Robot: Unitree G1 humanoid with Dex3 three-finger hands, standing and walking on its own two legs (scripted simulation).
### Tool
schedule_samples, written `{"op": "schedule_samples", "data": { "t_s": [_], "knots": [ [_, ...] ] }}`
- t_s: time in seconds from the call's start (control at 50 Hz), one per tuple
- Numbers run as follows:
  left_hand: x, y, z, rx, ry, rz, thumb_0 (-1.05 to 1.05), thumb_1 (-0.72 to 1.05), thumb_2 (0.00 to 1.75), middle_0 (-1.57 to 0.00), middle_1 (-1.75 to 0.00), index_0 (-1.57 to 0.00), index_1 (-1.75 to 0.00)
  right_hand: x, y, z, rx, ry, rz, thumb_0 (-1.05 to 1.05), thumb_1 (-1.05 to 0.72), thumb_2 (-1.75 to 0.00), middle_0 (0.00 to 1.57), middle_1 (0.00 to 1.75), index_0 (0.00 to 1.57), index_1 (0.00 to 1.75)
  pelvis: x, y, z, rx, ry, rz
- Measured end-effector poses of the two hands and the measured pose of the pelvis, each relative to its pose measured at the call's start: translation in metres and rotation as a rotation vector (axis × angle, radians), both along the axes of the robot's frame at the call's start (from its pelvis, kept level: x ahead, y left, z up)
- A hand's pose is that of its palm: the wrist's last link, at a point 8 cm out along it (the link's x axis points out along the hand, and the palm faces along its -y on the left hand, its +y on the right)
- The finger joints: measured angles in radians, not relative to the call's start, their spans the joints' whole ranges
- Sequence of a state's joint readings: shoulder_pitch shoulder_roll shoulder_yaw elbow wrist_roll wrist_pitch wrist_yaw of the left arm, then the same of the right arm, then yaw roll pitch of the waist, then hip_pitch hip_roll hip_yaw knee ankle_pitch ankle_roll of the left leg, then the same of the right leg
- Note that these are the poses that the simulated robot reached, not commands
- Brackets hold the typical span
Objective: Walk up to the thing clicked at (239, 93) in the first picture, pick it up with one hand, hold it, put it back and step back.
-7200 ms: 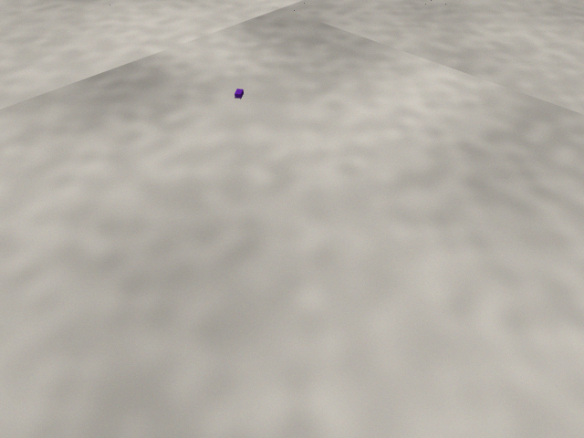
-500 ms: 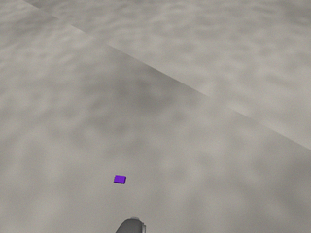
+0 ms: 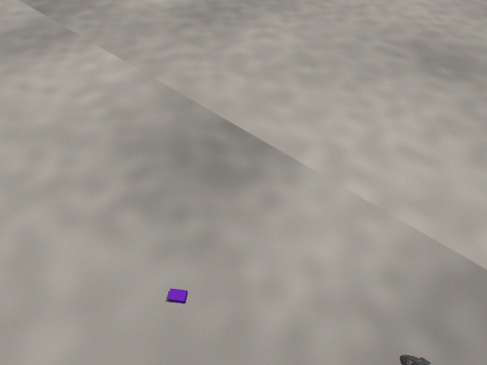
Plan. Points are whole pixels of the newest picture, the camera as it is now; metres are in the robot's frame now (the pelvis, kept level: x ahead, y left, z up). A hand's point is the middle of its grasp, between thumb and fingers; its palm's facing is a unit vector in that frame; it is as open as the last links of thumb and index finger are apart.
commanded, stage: walk up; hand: left
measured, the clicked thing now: (177, 295) +0.49 +0.25 -0.73
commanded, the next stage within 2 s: stand in 1.12 s
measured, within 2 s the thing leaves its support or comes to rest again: neither
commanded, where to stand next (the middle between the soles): +0.08 +0.00 m, yaw -1 degrees
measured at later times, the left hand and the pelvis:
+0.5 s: hand out of the picture +0.09 +0.25 -0.12, palm faces -0.03 -0.94 -0.35, open 7.4 cm; pelvis +0.00 +0.00 +0.03, yaw +0 degrees
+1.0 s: hand out of the picture +0.08 +0.25 -0.12, palm faces -0.03 -0.94 -0.33, open 7.4 cm; pelvis +0.01 +0.00 +0.04, yaw +0 degrees
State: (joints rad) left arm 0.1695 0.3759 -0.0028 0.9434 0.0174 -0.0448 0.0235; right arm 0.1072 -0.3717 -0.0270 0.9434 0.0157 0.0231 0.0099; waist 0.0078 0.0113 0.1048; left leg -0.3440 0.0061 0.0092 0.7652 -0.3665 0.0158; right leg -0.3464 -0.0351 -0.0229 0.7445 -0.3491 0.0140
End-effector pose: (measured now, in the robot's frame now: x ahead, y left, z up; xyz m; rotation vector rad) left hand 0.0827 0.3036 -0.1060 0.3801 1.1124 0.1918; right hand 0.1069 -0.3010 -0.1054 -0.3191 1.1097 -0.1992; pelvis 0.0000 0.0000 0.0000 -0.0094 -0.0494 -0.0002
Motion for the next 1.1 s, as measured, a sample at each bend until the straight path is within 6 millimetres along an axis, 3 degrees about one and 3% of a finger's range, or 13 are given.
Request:
{"op": "schedule_samples", "data": {
  "t_s": [0.1,0.22,0.42,0.62,0.96,1.1],
  "knots": [
    [0.015,0.006,0.005,-0.021,-0.005,-0.01,0.0,0.9,0.9,-0.21,-0.3,-0.2,-0.3,-0.026,0.008,0.002,0.002,0.063,-0.012,0.0,-0.91,-0.89,0.2,0.3,0.2,0.3,-0.001,0.008,0.007,-0.006,0.004,-0.012],
    [0.014,0.012,0.01,-0.024,0.03,0.01,0.0,0.9,0.9,-0.2,-0.3,-0.2,-0.3,-0.042,0.012,0.008,0.009,0.135,-0.019,0.0,-0.91,-0.89,0.2,0.3,0.2,0.3,0.0,0.006,0.018,-0.004,0.01,-0.013],
    [0.0,-0.001,0.021,-0.033,0.091,0.041,0.0,0.9,0.9,-0.2,-0.3,-0.2,-0.3,-0.021,0.006,0.014,0.026,0.113,-0.014,0.0,-0.91,-0.89,0.2,0.3,0.2,0.3,0.003,0.0,0.03,0.009,0.007,-0.004],
    [-0.002,-0.013,0.026,-0.048,0.079,0.057,0.0,0.9,0.9,-0.2,-0.3,-0.2,-0.3,0.0,0.001,0.022,0.032,0.057,-0.002,0.0,-0.91,-0.89,0.2,0.3,0.2,0.3,0.002,-0.005,0.035,0.01,0.002,0.0],
    [-0.007,-0.01,0.02,-0.058,0.128,0.063,0.0,0.9,0.9,-0.2,-0.3,-0.2,-0.3,-0.04,0.001,0.019,0.021,0.171,-0.044,0.0,-0.91,-0.89,0.2,0.3,0.2,0.3,0.008,-0.002,0.037,0.009,0.02,-0.002],
    [0.0,-0.008,0.021,-0.053,0.134,0.064,0.0,0.9,0.9,-0.2,-0.3,-0.2,-0.3,-0.038,0.005,0.017,0.028,0.182,-0.051,0.0,-0.91,-0.89,0.2,0.3,0.2,0.3,0.014,-0.001,0.037,0.01,0.023,-0.001]
  ]
}}
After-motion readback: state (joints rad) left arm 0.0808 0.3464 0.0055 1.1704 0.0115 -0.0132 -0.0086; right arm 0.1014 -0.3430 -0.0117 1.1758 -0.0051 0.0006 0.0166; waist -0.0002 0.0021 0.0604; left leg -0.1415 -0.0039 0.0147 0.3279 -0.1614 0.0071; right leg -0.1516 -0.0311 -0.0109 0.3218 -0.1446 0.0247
